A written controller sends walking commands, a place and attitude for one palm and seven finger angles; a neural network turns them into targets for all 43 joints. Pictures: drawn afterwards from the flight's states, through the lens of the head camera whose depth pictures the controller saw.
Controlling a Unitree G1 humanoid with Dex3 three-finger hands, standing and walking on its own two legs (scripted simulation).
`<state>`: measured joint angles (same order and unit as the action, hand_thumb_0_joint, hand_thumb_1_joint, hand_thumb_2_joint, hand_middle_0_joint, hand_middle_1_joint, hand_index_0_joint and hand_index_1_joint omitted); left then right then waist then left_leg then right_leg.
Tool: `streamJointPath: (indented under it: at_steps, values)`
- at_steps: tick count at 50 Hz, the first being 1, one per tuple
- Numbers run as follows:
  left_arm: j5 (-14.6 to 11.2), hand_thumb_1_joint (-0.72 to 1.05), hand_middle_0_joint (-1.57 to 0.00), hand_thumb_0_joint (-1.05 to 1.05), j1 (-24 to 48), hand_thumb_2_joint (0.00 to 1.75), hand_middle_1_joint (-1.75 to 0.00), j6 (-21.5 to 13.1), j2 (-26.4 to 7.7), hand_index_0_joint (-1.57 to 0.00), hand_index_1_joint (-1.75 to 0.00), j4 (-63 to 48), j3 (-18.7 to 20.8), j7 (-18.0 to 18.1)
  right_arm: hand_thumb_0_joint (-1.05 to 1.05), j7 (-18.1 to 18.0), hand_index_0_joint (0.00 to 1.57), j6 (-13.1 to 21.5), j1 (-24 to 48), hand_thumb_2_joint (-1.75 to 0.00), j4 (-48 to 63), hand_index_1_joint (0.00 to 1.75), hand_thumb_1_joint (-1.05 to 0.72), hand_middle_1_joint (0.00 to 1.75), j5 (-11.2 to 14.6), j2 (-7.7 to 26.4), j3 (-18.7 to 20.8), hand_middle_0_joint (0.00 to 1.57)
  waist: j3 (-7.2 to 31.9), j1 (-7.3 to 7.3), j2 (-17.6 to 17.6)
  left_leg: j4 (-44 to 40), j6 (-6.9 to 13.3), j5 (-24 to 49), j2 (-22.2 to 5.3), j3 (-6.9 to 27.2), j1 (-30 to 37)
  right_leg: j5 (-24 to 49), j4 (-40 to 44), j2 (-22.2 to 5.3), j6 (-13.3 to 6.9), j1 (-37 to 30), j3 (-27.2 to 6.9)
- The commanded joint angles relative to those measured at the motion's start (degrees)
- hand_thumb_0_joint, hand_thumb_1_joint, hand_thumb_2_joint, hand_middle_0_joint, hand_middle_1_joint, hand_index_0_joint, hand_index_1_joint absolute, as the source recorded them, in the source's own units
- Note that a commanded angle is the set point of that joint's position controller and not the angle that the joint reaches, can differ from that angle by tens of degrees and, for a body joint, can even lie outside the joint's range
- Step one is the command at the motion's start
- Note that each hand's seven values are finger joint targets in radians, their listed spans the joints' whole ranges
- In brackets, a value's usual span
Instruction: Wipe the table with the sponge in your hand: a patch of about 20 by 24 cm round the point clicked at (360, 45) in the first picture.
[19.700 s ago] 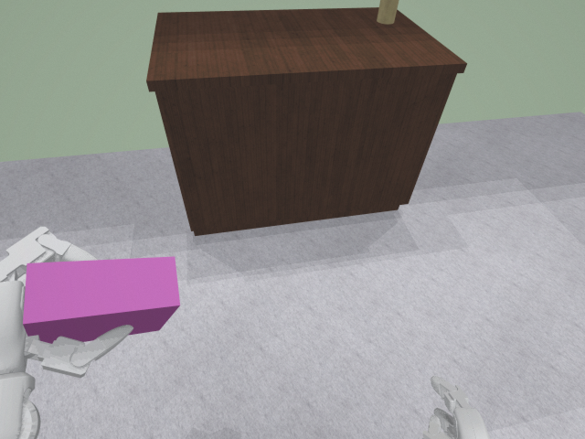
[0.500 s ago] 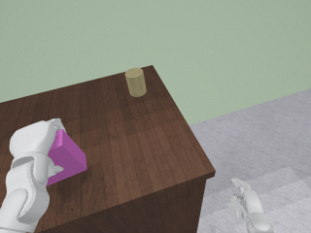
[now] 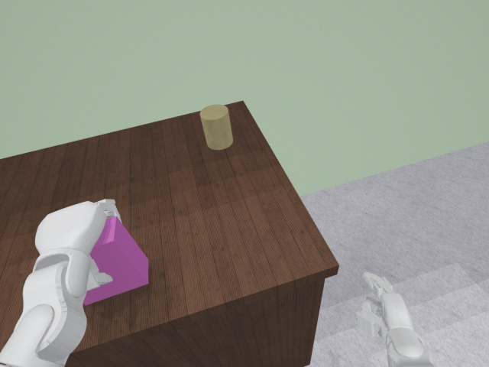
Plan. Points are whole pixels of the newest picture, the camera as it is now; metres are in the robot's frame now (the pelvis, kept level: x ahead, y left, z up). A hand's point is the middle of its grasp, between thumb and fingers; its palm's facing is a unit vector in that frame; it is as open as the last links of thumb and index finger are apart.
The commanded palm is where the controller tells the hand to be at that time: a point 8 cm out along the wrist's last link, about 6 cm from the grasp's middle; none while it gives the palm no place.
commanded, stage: move the sponge above the wiping area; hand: left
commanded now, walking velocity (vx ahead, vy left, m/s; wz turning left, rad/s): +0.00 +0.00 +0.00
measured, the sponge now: (106, 269) +0.23 +0.28 +0.05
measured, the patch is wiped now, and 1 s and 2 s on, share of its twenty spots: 0.00 0.00 0.00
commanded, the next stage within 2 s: none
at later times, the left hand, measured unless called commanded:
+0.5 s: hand (104, 250) +0.24 +0.27 +0.10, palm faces -0.03 -0.08 -1.00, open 9.6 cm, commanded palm +0.21 +0.28 +0.19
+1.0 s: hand (90, 240) +0.24 +0.28 +0.13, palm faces +0.11 -0.04 -0.99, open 9.6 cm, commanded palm +0.20 +0.28 +0.20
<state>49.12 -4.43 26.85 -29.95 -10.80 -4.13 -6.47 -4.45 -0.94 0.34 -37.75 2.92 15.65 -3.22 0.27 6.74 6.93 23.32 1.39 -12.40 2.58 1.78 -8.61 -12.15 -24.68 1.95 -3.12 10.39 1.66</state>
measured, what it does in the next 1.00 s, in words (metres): stands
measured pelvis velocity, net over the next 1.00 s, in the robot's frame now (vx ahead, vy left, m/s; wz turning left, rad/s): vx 0.01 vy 0.01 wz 0.00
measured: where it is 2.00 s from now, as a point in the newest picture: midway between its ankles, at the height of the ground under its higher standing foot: outside the picture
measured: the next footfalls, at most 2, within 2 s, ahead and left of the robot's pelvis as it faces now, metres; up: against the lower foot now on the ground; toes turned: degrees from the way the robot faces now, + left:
none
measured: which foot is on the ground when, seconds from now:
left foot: down 0.00-1.00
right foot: down 0.00-1.00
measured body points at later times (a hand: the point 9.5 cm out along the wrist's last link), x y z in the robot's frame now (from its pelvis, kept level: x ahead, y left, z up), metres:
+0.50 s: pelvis +0.00 +0.00 +0.00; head +0.00 -0.04 +0.45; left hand +0.24 +0.27 +0.15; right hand +0.26 -0.20 -0.08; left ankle +0.00 +0.11 -0.74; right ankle +0.02 -0.08 -0.74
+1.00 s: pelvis +0.01 +0.01 +0.00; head -0.01 -0.03 +0.45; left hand +0.23 +0.27 +0.18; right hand +0.27 -0.19 -0.07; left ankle +0.00 +0.11 -0.74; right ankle +0.01 -0.08 -0.74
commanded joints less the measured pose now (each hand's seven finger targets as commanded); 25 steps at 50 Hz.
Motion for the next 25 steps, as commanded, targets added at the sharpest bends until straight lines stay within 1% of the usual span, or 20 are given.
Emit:
streamJointPath:
  at_steps: [1, 2, 3, 4, 5, 6, 9, 10, 12, 13, 15, 16, 17, 18, 19, 20, 21, 23, 24, 25]
  values:
    - [5.2, 0.10, -1.20, 0.00, 17.4, 1.30, -1.60, -6.2, -20.1, -1.20, -1.60, -18.3, 14.0, 4.4, 0.00, -0.5, 0.20, 3.9, 11.4, -0.90, 10.8, 0.30, -0.90, 0.30, -1.0, 4.0, 1.6, 0.20, 16.2, 1.06, -4.2, -1.5, 1.8, 11.5, -0.3, 3.1, 3.0, 6.6, 2.9, -2.1, -1.1, -8.4, -7.8]
    - [5.5, 0.10, -1.20, 0.00, 16.1, 1.30, -1.60, -7.4, -22.6, -1.20, -1.60, -16.0, 17.4, 5.9, 0.00, -0.6, 0.20, 3.9, 10.2, -0.90, 10.0, 0.30, -0.90, 0.30, -1.3, 4.1, 2.0, 0.20, 15.1, 1.62, -4.3, -1.4, 1.5, 12.3, -0.4, 3.3, 2.9, 7.2, 3.2, -1.8, -1.4, -8.0, -8.3]
    - [5.2, 0.10, -1.20, 0.00, 15.8, 1.30, -1.60, -8.2, -21.8, -1.20, -1.60, -16.1, 17.7, 7.0, 0.00, -0.4, 0.20, 3.9, 10.2, -0.90, 9.7, 0.30, -0.90, 0.30, -1.3, 4.0, 1.9, 0.20, 14.5, 1.75, -3.0, -1.5, 1.1, 13.2, -0.4, 3.6, 2.9, 8.2, 3.6, -1.7, -1.7, -8.0, -8.6]
    - [4.8, 0.10, -1.20, 0.00, 14.8, 1.30, -1.60, -8.5, -21.9, -1.20, -1.60, -16.2, 18.8, 8.4, 0.00, -0.2, 0.20, 3.9, 10.0, -0.90, 9.5, 0.30, -0.90, 0.30, -1.2, 3.8, 2.3, 0.20, 14.3, 2.36, -1.1, -1.4, 0.9, 14.2, -0.4, 3.5, 3.3, 9.3, 3.6, -1.8, -2.1, -8.1, -9.2]
    - [4.1, 0.10, -1.20, 0.00, 13.8, 1.30, -1.60, -7.8, -23.1, -1.20, -1.60, -16.9, 20.7, 9.5, 0.00, 0.0, 0.20, 4.0, 11.7, -0.90, 9.6, 0.30, -0.90, 0.30, -1.0, 3.9, 2.1, 0.20, 13.2, 3.19, 2.7, -1.9, 0.7, 13.6, -0.3, 4.3, 3.4, 8.4, 4.2, -1.2, -3.0, -7.9, -11.1]
    - [3.3, 0.10, -1.20, 0.00, 14.7, 1.30, -1.60, -7.3, -19.2, -1.20, -1.60, -15.8, 18.1, 10.5, 0.00, 0.3, 0.20, 3.9, 10.8, -0.90, 9.1, 0.30, -0.90, 0.30, -0.8, 3.4, 2.4, 0.20, 12.9, 2.18, 1.7, -1.5, 0.4, 14.8, -0.8, 3.2, 3.4, 9.8, 3.8, -1.9, -2.3, -7.7, -9.4]
    - [0.5, 0.10, -1.20, 0.00, 11.3, 1.30, -1.60, -2.8, -16.5, -1.20, -1.60, -10.2, 16.3, 10.6, 0.00, 1.0, 0.20, 3.0, 12.0, -0.90, 8.5, 0.30, -0.90, 0.30, -0.1, 4.5, 2.7, 0.20, 8.2, 2.02, -0.8, -1.9, -0.2, 12.7, -1.0, 2.9, 0.9, 9.2, 4.8, -2.3, -1.6, -5.9, -8.9]
    - [-0.4, 0.10, -1.20, 0.00, 9.6, 1.30, -1.60, -0.9, -15.5, -1.20, -1.60, -9.1, 15.9, 9.7, 0.00, 1.1, 0.20, 3.0, 14.2, -0.90, 9.0, 0.30, -0.90, 0.30, 0.4, 4.7, 2.3, 0.20, 6.1, 2.10, -1.3, -2.2, -0.1, 10.9, -0.7, 3.2, 0.0, 7.1, 5.3, -1.8, -2.0, -4.7, -9.9]
    - [-1.8, 0.10, -1.20, 0.00, 8.4, 1.30, -1.60, 0.8, -11.2, -1.20, -1.60, -8.6, 10.5, 7.0, 0.00, 0.8, 0.20, 2.5, 12.9, -0.90, 9.6, 0.30, -0.90, 0.30, 0.8, 5.0, 2.2, 0.20, 6.2, 0.64, -4.4, -2.5, 0.3, 9.6, -1.0, 2.3, -0.9, 7.0, 4.9, -2.5, -0.5, -4.5, -7.1]
    - [-2.2, 0.10, -1.20, 0.00, 8.0, 1.30, -1.60, 1.4, -10.7, -1.20, -1.60, -7.8, 9.3, 5.7, 0.00, 0.5, 0.20, 2.4, 12.6, -0.90, 9.6, 0.30, -0.90, 0.30, 1.0, 5.3, 2.2, 0.20, 5.2, -0.03, -6.4, -2.5, 0.5, 8.2, -1.1, 2.5, -1.3, 5.8, 5.3, -2.4, -0.1, -3.5, -6.8]
    - [-1.9, 0.10, -1.20, 0.00, 9.4, 1.30, -1.60, 1.6, -7.2, -1.20, -1.60, -8.9, 4.8, 3.4, 0.00, 0.1, 0.20, 3.0, 14.5, -0.90, 10.9, 0.30, -0.90, 0.30, 1.5, 4.8, 1.5, 0.20, 4.5, -1.05, -5.9, -2.6, 1.1, 5.6, -0.9, 2.6, -1.1, 3.0, 5.7, -2.0, -0.3, -1.7, -7.3]
    - [-1.4, 0.10, -1.20, 0.00, 9.2, 1.30, -1.60, 1.0, -8.7, -1.20, -1.60, -9.1, 5.3, 2.8, 0.00, -0.1, 0.20, 3.2, 12.0, -0.90, 10.5, 0.30, -0.90, 0.30, 1.4, 5.3, 1.9, 0.20, 6.8, -1.19, -6.6, -2.5, 1.4, 5.5, -1.0, 2.5, -0.8, 2.7, 4.9, -2.3, 0.1, -2.6, -6.0]
    - [-0.4, 0.10, -1.20, 0.00, 10.8, 1.30, -1.60, 0.1, -9.6, -1.20, -1.60, -10.7, 4.8, 2.3, 0.00, -0.2, 0.20, 3.3, 11.7, -0.90, 10.8, 0.30, -0.90, 0.30, 1.0, 5.4, 1.9, 0.20, 8.2, -1.34, -6.3, -2.4, 1.6, 5.9, -0.9, 2.7, -0.3, 3.4, 4.6, -2.3, 0.1, -3.1, -6.1]
    - [1.0, 0.10, -1.20, 0.00, 12.4, 1.30, -1.60, -0.8, -12.1, -1.20, -1.60, -11.9, 6.4, 2.0, 0.00, -0.4, 0.20, 3.3, 11.3, -0.90, 10.6, 0.30, -0.90, 0.30, 0.6, 5.5, 2.0, 0.20, 10.4, -1.04, -6.5, -2.3, 1.7, 6.7, -0.7, 3.0, 0.5, 3.9, 4.2, -2.2, 0.0, -4.2, -6.4]
    - [2.3, 0.10, -1.20, 0.00, 15.3, 1.30, -1.60, -2.1, -13.1, -1.20, -1.60, -15.0, 6.2, 2.0, 0.00, -0.6, 0.20, 3.5, 11.5, -0.90, 11.2, 0.30, -0.90, 0.30, 0.1, 5.2, 1.9, 0.20, 12.6, -0.87, -5.6, -1.9, 2.0, 7.4, -0.5, 2.8, 1.5, 4.3, 3.9, -2.4, 0.0, -5.0, -6.5]
    - [4.2, 0.10, -1.20, 0.00, 19.8, 1.30, -1.60, -3.3, -17.1, -1.20, -1.60, -18.2, 9.0, 2.6, 0.00, -0.8, 0.20, 4.2, 13.2, -0.90, 11.3, 0.30, -0.90, 0.30, -0.1, 4.8, 1.6, 0.20, 14.0, -0.67, -3.9, -1.9, 2.0, 7.3, -0.6, 3.4, 2.9, 2.9, 4.0, -1.5, -0.8, -5.0, -8.5]
    - [5.8, 0.10, -1.20, 0.00, 22.5, 1.30, -1.60, -5.7, -19.0, -1.20, -1.60, -20.7, 10.7, 3.8, 0.00, -1.0, 0.20, 4.8, 11.1, -0.90, 11.3, 0.30, -0.90, 0.30, -0.7, 4.4, 1.7, 0.20, 17.9, 0.06, -2.1, -1.7, 2.0, 9.7, -0.5, 3.5, 3.8, 4.3, 2.8, -1.9, -0.9, -7.4, -7.2]
    - [6.6, 0.10, -1.20, 0.00, 20.2, 1.30, -1.60, -8.9, -19.3, -1.20, -1.60, -20.8, 12.9, 6.5, 0.00, -1.2, 0.20, 5.3, 9.7, -0.90, 10.3, 0.30, -0.90, 0.30, -1.5, 3.8, 2.1, 0.20, 17.9, 1.01, -0.5, -1.5, 1.5, 13.8, -0.7, 4.0, 5.6, 7.6, 3.0, -1.4, -1.7, -7.8, -7.6]
    - [6.2, 0.10, -1.20, 0.00, 18.5, 1.30, -1.60, -9.7, -20.1, -1.20, -1.60, -18.9, 14.8, 7.8, 0.00, -1.1, 0.20, 5.3, 9.0, -0.90, 9.6, 0.30, -0.90, 0.30, -1.5, 3.8, 2.4, 0.20, 16.5, 1.44, -0.1, -1.5, 1.2, 15.1, -0.9, 4.2, 5.5, 9.0, 3.2, -1.4, -2.0, -7.5, -7.9]
    - [5.3, 0.10, -1.20, 0.00, 17.0, 1.30, -1.60, -9.4, -22.4, -1.20, -1.60, -18.8, 18.5, 9.0, 0.00, -0.9, 0.20, 5.6, 10.6, -0.90, 9.6, 0.30, -0.90, 0.30, -1.2, 3.8, 2.3, 0.20, 15.6, 2.38, 1.0, -2.2, 1.1, 14.2, -0.8, 5.3, 5.4, 8.4, 3.8, -0.6, -2.9, -7.8, -10.1]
